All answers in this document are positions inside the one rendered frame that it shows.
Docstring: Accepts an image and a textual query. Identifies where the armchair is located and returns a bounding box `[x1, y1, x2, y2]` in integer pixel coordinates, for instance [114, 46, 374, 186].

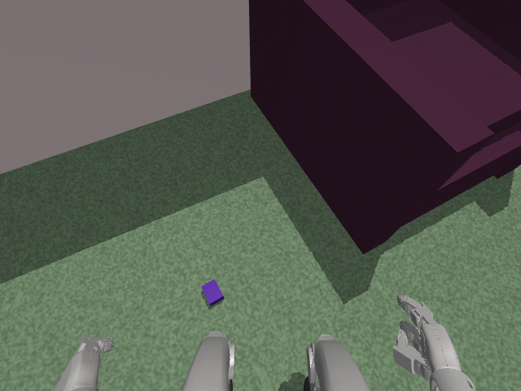
[249, 0, 521, 254]

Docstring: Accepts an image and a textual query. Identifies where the right robot arm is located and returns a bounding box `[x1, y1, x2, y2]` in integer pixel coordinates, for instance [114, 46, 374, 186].
[430, 368, 475, 391]

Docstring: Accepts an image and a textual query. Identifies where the small box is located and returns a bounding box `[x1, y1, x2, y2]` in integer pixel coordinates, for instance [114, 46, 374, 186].
[201, 279, 225, 306]

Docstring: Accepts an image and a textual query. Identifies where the left robot hand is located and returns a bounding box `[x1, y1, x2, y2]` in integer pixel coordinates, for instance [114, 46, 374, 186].
[55, 335, 114, 391]

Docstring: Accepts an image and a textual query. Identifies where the right robot hand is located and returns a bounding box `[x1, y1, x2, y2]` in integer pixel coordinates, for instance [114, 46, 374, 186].
[393, 294, 462, 381]

